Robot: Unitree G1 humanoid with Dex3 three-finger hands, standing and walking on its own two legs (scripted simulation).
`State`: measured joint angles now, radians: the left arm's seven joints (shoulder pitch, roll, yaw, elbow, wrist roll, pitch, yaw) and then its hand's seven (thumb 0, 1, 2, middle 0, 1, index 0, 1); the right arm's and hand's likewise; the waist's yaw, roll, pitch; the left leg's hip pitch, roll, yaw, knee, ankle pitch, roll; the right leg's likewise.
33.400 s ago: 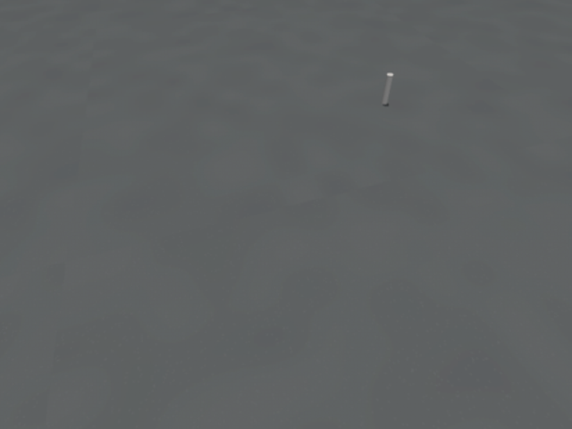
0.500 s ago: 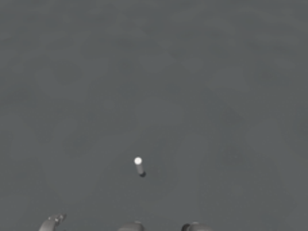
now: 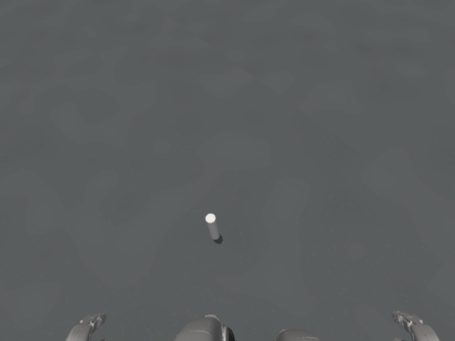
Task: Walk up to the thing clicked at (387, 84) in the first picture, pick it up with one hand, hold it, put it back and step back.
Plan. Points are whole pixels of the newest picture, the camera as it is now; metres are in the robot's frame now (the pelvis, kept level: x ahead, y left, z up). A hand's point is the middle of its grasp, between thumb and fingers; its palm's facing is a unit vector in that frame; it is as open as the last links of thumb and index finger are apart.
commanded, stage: step back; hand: left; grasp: from the side
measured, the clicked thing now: (213, 227) +0.55 +0.13 -0.66
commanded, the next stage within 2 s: none
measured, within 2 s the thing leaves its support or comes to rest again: neither
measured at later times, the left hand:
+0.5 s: hand out of the picture -0.02 +0.29 -0.14, palm faces +0.05 -0.94 -0.33, open 7.4 cm
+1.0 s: hand out of the picture -0.19 +0.25 -0.12, palm faces +0.00 -0.90 -0.43, open 7.4 cm
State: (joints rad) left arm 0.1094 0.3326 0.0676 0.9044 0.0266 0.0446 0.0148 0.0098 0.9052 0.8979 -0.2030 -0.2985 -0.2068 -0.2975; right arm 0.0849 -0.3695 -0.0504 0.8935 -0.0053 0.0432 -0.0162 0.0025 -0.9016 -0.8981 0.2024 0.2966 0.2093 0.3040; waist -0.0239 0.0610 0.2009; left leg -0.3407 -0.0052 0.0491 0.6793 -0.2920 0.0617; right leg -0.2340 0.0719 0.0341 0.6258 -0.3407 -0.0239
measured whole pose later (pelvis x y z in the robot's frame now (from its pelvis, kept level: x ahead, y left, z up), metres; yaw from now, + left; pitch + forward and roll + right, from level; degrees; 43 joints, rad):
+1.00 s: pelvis -0.29 -0.02 +0.01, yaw +0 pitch -1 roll +1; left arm 0.18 0.36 0.09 0.79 0.05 0.06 0.00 0.01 0.90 0.90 -0.21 -0.30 -0.21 -0.30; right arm 0.23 -0.41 -0.05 0.87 0.00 0.04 -0.03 0.00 -0.90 -0.90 0.20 0.30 0.21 0.30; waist 0.01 0.02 0.12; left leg -0.41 -0.10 -0.11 1.04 -0.48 -0.02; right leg -0.33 -0.02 0.03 0.59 -0.25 -0.01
